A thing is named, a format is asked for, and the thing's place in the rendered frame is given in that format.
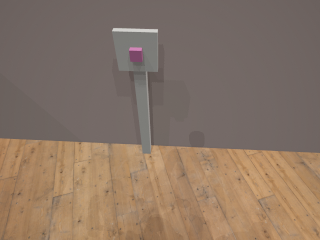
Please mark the button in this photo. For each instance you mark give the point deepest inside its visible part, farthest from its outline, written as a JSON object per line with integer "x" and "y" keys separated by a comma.
{"x": 136, "y": 54}

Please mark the panel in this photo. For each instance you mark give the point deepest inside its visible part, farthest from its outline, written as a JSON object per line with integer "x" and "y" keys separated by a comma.
{"x": 147, "y": 39}

